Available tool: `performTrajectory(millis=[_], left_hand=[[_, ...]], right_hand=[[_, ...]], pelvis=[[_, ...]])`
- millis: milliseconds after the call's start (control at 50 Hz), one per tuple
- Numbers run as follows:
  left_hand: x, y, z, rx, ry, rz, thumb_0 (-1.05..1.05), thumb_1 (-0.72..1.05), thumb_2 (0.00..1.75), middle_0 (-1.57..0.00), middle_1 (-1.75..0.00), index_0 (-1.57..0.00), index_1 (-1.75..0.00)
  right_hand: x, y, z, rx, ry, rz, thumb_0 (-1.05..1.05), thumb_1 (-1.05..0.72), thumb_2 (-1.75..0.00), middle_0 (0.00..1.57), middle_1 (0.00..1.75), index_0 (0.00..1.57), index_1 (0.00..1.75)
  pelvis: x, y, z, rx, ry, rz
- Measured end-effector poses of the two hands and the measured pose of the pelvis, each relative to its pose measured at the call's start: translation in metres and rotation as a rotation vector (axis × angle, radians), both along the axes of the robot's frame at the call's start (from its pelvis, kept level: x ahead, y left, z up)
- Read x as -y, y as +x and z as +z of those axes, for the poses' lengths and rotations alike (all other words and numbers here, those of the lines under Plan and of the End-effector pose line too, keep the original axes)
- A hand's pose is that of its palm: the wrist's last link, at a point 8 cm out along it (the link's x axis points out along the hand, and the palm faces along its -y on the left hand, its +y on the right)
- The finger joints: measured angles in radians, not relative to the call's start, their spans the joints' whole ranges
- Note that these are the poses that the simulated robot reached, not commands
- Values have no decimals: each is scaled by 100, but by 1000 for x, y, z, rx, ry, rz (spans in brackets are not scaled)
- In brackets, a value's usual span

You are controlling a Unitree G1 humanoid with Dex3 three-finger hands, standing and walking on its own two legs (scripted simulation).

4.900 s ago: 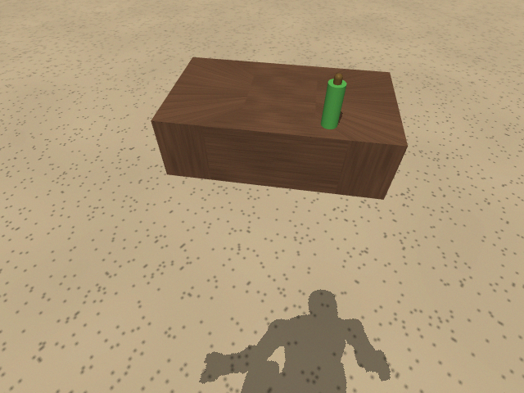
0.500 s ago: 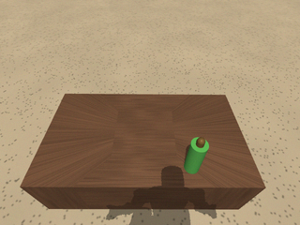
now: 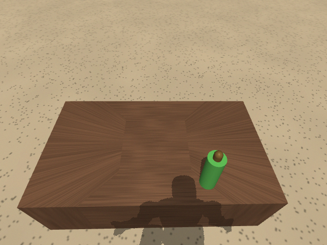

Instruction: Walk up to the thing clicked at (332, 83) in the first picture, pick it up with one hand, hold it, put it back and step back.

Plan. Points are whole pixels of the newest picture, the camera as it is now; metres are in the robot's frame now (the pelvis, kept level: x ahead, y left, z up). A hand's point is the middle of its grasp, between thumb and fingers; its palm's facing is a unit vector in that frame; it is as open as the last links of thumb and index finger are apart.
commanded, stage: walk up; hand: right
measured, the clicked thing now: (212, 168) +0.48 -0.22 -0.29
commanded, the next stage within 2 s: stand in 0.56 s
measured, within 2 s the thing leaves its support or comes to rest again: neither
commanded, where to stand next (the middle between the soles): +0.06 -0.02 m, yaw +1 degrees
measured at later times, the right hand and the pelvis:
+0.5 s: hand out of the picture +0.09 -0.26 -0.15, palm faces -0.01 +0.94 -0.35, open 7.4 cm; pelvis +0.00 -0.01 +0.00, yaw +0 degrees
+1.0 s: hand out of the picture +0.08 -0.25 -0.15, palm faces -0.02 +0.94 -0.34, open 7.4 cm; pelvis +0.00 +0.00 +0.00, yaw +0 degrees
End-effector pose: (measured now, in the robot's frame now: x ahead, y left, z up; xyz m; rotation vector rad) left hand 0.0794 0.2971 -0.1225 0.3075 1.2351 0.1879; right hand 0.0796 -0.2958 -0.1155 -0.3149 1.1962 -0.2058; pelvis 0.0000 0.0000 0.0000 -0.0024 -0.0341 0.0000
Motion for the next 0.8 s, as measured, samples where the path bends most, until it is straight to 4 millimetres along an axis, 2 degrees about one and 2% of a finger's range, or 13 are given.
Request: performTrajectory(millis=[140,280,600,800], left_hand=[[-1,-8,3,-12,10,18,0,91,90,-20,-30,-20,-30],[3,-12,3,-18,11,26,0,91,90,-20,-30,-20,-30],[11,-8,0,-6,-2,19,0,91,90,-21,-30,-20,-30],[8,-4,3,11,7,-1,0,91,90,-21,-30,-20,-30]], right_hand=[[-1,12,-1,17,11,13,1,-91,-90,20,30,20,30],[3,15,-1,21,10,14,1,-91,-90,20,30,20,30],[10,1,-1,-18,-2,-4,1,-91,-90,20,30,20,30],[7,-4,-1,-33,6,-3,1,-91,-90,20,30,20,30]], pelvis=[[2,3,0,2,3,2],[5,4,1,5,3,4],[8,5,1,8,1,7],[6,2,2,7,0,5]])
